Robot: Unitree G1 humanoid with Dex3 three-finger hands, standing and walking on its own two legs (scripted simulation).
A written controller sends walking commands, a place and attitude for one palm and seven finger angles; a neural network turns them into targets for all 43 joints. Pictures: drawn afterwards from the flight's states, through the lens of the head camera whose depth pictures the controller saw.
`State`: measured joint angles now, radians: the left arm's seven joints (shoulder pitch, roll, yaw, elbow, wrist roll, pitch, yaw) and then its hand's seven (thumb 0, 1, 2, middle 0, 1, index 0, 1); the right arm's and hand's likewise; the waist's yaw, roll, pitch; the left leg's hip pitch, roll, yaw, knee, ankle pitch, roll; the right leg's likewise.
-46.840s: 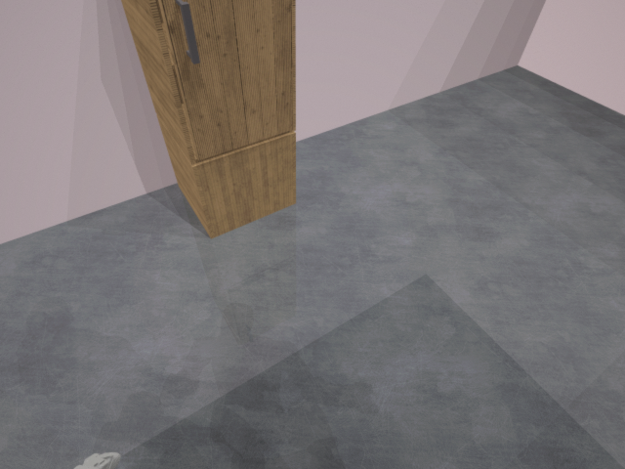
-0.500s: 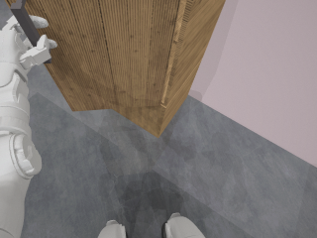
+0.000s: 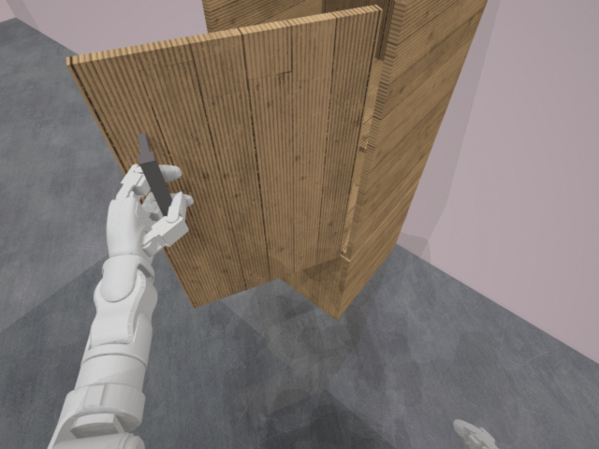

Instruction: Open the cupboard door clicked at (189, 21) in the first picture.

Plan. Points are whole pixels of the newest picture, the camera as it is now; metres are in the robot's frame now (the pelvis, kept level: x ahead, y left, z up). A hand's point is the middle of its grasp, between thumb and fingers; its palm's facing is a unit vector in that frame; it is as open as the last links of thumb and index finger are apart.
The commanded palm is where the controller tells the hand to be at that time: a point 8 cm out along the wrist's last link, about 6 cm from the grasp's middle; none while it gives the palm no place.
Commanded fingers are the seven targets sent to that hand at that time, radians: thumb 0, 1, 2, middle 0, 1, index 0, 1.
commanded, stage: pull the door open along its arc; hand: left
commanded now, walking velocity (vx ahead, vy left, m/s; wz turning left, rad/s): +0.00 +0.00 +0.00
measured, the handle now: (161, 187) +0.45 +0.19 +0.10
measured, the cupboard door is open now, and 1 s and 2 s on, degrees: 62 87 90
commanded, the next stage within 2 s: open thumb and fingers to let go in 0.40 s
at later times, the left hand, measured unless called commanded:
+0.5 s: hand (263, 289) +0.29 +0.04 +0.10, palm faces +0.36 -0.93 -0.02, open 5.9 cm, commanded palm +0.25 +0.09 +0.09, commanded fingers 0.00 0.83 0.87 -0.40 -1.34 -0.40 -1.34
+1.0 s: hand (256, 276) +0.30 +0.05 +0.10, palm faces +0.40 -0.92 -0.02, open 12.2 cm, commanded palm +0.26 +0.09 +0.09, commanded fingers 0.00 -0.50 0.30 -0.27 -1.00 -0.27 -1.00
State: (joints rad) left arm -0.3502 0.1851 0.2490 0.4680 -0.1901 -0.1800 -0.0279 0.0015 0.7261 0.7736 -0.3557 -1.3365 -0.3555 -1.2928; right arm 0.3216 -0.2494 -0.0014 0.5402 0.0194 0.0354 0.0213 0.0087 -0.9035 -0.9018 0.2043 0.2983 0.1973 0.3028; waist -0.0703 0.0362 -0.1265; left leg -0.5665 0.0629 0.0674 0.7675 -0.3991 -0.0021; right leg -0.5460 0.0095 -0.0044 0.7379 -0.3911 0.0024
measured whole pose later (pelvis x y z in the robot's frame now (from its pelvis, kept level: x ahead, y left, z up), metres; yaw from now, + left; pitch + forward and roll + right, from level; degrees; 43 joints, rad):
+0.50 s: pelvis -0.01 -0.03 +0.01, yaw +4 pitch +2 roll +0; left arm 0.02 -0.10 -0.24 0.07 0.06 -0.02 0.55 0.02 0.72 0.79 -0.33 -1.32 -0.34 -1.34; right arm 0.19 -0.18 0.01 0.59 -0.06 0.06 0.01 0.01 -0.90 -0.90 0.21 0.30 0.20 0.30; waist -0.01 0.04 -0.07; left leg -0.38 0.05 -0.01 0.70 -0.36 -0.04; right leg -0.34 0.00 -0.08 0.71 -0.40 -0.04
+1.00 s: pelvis -0.02 -0.02 +0.01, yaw +5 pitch +2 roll +0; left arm -0.15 -0.13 -0.20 0.25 0.07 -0.06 0.59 0.01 -0.22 0.42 -0.31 -1.22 -0.31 -1.23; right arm 0.18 -0.18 0.01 0.64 -0.06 0.06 -0.01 0.01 -0.90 -0.90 0.20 0.30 0.20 0.30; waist 0.00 0.04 -0.06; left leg -0.41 0.03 -0.01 0.70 -0.33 -0.03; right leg -0.37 -0.02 -0.08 0.71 -0.38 -0.03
